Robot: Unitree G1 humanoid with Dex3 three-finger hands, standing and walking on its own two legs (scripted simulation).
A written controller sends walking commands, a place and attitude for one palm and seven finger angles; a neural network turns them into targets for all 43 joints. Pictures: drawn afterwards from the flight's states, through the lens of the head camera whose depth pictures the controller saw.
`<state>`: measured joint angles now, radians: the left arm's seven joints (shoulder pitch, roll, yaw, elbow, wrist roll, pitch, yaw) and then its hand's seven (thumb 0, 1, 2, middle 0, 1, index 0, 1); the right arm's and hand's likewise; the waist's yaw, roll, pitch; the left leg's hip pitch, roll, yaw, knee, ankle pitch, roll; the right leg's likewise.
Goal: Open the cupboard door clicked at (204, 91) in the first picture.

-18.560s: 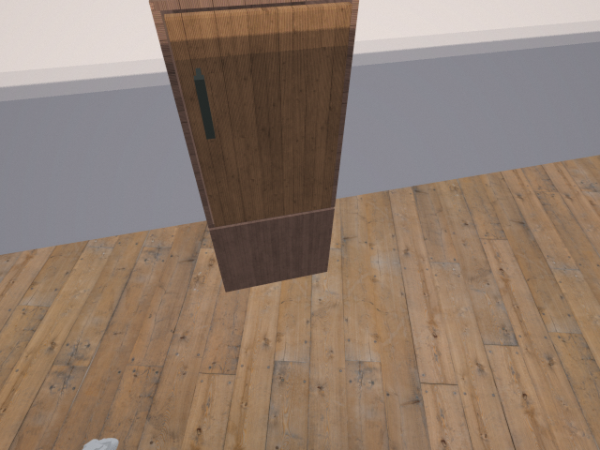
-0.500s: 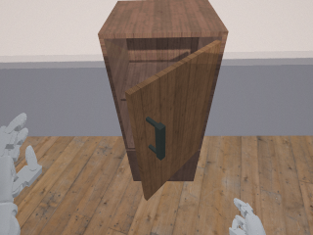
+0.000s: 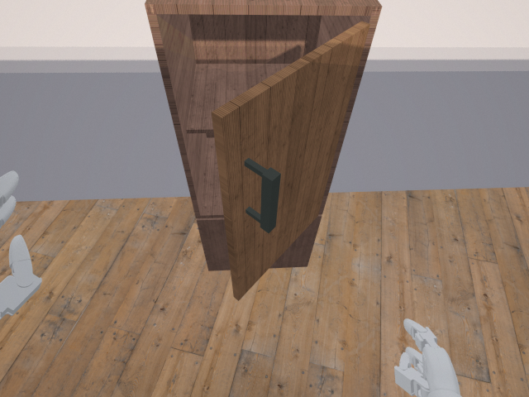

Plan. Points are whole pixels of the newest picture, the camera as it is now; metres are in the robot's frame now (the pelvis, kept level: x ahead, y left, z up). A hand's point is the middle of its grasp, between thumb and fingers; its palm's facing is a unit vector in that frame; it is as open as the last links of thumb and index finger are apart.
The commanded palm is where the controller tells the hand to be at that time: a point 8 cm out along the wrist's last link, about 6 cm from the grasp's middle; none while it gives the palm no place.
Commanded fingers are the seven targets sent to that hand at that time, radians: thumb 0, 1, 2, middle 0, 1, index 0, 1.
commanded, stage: step back with the hand held close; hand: left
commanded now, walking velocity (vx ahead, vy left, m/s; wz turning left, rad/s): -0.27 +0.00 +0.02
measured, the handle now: (260, 196) +0.41 +0.04 +0.06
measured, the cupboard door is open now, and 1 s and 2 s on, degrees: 46 46 46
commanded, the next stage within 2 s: stop stepping back and stand still in 0.66 s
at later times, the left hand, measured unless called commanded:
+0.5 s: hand out of the picture +0.10 +0.27 +0.17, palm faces +0.50 -0.70 -0.51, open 7.4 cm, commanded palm +0.03 +0.31 +0.18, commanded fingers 0.00 0.90 0.90 -0.20 -0.30 -0.20 -0.30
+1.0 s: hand out of the picture -0.01 +0.25 +0.17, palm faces +0.44 -0.77 -0.47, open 7.4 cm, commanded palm -0.07 +0.28 +0.18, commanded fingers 0.00 0.90 0.90 -0.20 -0.30 -0.20 -0.30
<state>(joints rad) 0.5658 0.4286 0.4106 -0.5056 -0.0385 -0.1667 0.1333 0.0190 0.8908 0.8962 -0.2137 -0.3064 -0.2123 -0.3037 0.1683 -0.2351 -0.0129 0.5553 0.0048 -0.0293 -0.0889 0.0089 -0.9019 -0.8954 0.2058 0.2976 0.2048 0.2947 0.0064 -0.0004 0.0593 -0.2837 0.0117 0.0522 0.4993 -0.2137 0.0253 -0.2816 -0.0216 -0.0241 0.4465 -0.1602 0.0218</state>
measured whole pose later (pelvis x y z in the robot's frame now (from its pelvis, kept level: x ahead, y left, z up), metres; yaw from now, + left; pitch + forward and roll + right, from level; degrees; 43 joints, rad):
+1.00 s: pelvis -0.20 -0.02 +0.00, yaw +2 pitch +2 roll +0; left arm 0.58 0.45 0.44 -0.57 -0.04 -0.19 0.17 0.02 0.89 0.90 -0.21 -0.31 -0.21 -0.30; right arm 0.20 -0.14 0.05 0.59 -0.02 -0.16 -0.06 0.01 -0.90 -0.89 0.21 0.30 0.21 0.30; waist 0.00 -0.06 -0.01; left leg -0.41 0.03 0.07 0.44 -0.12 0.00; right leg -0.14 0.02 -0.03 0.46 -0.41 -0.02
